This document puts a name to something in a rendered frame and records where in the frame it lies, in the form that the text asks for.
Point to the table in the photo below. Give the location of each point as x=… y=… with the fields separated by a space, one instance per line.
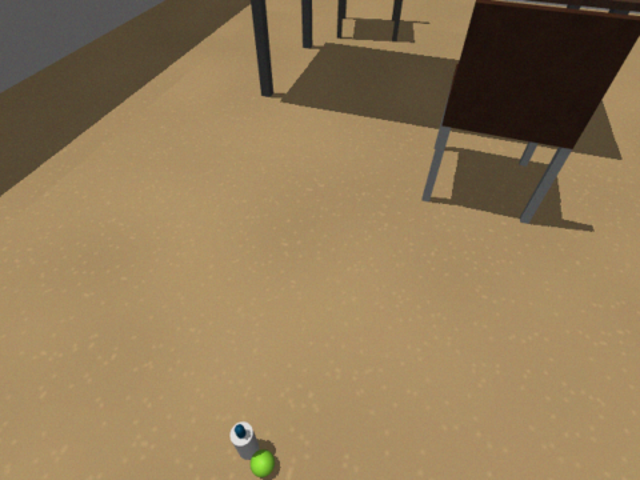
x=262 y=39

